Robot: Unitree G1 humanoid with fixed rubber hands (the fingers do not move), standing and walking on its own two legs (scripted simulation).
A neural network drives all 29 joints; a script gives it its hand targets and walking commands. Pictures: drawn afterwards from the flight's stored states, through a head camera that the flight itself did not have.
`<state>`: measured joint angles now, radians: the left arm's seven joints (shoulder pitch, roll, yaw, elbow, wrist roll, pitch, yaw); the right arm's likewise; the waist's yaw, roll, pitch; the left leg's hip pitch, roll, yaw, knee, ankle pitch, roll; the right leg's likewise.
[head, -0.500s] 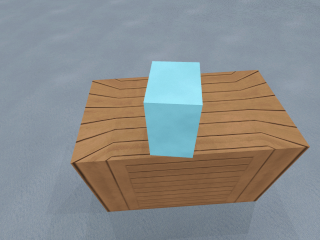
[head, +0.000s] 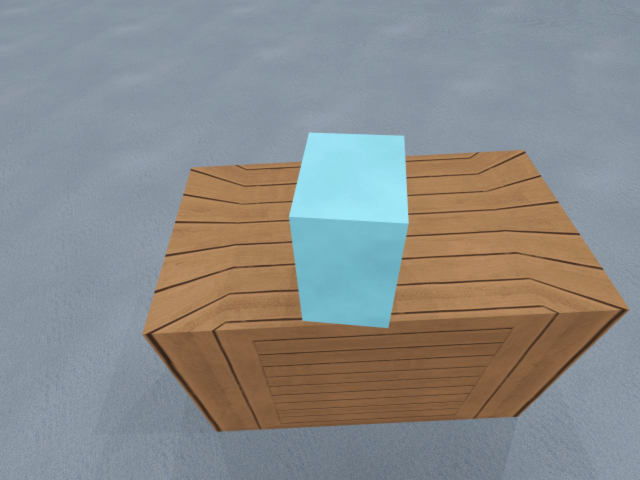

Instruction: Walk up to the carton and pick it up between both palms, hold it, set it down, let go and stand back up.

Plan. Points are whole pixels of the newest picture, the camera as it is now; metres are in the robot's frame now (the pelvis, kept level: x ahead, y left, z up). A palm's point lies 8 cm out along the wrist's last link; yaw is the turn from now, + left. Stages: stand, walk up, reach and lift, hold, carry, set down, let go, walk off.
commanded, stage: stand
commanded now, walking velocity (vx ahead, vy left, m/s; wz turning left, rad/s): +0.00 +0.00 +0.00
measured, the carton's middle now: (350, 234) +0.53 -0.02 -0.04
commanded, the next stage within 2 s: none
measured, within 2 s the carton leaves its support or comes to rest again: neither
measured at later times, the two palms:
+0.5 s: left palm out of the picture +0.04 +0.28 -0.12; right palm out of the picture +0.04 -0.28 -0.13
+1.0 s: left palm out of the picture +0.04 +0.27 -0.12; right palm out of the picture +0.04 -0.29 -0.13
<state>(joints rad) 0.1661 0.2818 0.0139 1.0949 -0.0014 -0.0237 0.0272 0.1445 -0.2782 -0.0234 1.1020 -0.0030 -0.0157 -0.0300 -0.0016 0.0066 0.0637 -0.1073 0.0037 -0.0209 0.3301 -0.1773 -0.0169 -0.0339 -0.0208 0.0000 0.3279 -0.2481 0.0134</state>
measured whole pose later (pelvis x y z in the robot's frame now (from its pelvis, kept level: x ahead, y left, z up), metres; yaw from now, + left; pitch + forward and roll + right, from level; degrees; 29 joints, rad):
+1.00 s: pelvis -0.01 +0.00 +0.00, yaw +0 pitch -4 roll +0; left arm 0.19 0.29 0.02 1.06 0.00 -0.03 0.02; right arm 0.16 -0.30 -0.02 1.10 0.00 -0.02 -0.03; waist 0.00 0.00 0.09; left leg -0.11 0.02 -0.02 0.32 -0.15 -0.03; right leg -0.04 -0.01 0.00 0.32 -0.22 0.01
